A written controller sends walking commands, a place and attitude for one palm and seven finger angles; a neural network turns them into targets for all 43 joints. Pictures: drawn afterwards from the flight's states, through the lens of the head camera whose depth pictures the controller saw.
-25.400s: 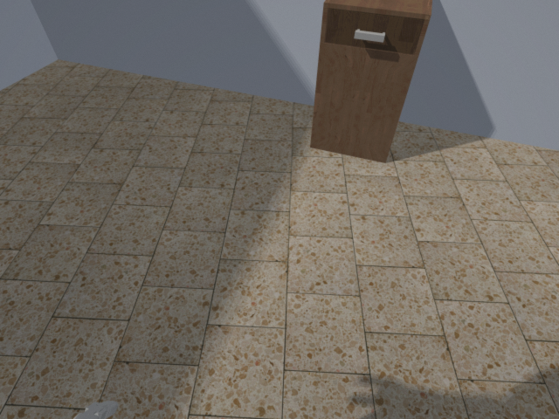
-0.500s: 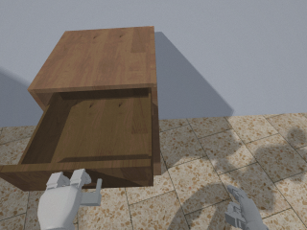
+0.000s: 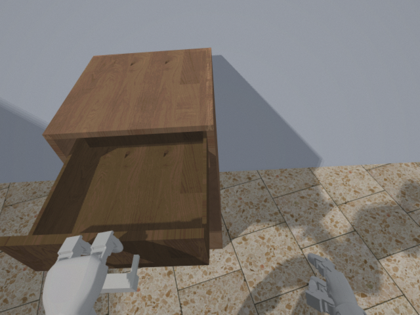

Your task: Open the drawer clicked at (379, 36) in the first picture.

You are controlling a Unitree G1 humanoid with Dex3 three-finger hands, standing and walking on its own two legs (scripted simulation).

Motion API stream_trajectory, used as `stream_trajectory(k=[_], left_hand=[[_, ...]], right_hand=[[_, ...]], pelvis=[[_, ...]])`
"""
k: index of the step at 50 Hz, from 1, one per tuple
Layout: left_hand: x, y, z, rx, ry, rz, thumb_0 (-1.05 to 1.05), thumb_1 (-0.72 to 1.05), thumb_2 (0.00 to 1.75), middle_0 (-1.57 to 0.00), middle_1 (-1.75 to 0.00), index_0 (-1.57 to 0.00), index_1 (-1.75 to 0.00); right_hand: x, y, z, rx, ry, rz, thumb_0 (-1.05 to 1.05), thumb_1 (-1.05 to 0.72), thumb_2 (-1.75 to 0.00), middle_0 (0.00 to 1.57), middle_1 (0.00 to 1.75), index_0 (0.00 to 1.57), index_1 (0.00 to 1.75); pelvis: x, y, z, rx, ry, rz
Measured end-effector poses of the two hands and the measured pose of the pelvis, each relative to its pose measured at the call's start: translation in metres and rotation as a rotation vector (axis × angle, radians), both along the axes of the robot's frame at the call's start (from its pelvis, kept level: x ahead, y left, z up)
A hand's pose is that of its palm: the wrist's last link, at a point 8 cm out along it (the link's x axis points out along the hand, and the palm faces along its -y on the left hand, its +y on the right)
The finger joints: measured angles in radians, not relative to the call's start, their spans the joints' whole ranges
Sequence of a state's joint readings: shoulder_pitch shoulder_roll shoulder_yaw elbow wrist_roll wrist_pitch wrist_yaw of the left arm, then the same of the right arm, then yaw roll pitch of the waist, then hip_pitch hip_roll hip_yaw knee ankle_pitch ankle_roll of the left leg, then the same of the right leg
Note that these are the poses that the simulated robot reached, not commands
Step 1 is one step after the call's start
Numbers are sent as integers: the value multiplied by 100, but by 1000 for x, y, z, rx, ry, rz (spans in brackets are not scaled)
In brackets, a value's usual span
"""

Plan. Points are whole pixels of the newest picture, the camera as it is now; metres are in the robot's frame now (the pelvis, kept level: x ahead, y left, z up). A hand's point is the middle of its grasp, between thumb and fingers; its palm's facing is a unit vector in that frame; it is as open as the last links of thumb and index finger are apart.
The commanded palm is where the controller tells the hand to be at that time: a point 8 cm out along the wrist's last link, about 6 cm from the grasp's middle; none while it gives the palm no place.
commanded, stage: lift the hand off the handle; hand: left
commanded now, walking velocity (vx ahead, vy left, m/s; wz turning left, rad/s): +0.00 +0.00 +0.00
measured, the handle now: (106, 271) +0.20 +0.25 -0.04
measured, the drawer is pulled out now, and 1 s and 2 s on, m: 0.29 0.29 0.29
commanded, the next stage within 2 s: draw the hand back to the body in 1.18 s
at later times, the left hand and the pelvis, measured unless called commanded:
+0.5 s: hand (78, 280) +0.16 +0.24 +0.06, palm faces +0.05 -0.11 -0.99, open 13.8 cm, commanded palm +0.14 +0.23 +0.12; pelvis +0.00 +0.00 +0.01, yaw +0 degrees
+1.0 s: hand (68, 260) +0.18 +0.24 +0.10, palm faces +0.09 -0.15 -0.98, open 13.8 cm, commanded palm +0.14 +0.24 +0.15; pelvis +0.01 +0.02 +0.02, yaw -1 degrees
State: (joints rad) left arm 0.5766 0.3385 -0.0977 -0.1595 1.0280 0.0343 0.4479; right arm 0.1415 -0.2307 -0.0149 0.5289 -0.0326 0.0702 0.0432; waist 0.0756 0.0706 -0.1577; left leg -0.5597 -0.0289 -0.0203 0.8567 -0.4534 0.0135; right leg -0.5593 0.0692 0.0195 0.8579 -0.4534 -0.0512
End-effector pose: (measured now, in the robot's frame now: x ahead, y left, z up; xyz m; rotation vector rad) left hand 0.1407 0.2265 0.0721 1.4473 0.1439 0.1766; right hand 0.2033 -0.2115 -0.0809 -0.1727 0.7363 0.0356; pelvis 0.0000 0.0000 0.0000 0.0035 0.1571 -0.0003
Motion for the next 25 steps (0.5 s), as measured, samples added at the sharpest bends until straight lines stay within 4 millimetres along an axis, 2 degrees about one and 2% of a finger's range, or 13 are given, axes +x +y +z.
stream_trajectory(k=[20,25], left_hand=[[0,4,32,-14,-16,-4,0,-49,30,-32,-120,-32,-120],[-4,11,39,9,-14,-11,0,-49,30,-32,-120,-32,-120]], right_hand=[[-3,0,15,12,-21,-10,1,-90,-90,20,30,20,30],[-2,3,19,4,-22,1,1,-90,-90,20,30,20,30]], pelvis=[[-2,-2,12,0,-46,-5],[-3,0,15,-4,-57,-4]])
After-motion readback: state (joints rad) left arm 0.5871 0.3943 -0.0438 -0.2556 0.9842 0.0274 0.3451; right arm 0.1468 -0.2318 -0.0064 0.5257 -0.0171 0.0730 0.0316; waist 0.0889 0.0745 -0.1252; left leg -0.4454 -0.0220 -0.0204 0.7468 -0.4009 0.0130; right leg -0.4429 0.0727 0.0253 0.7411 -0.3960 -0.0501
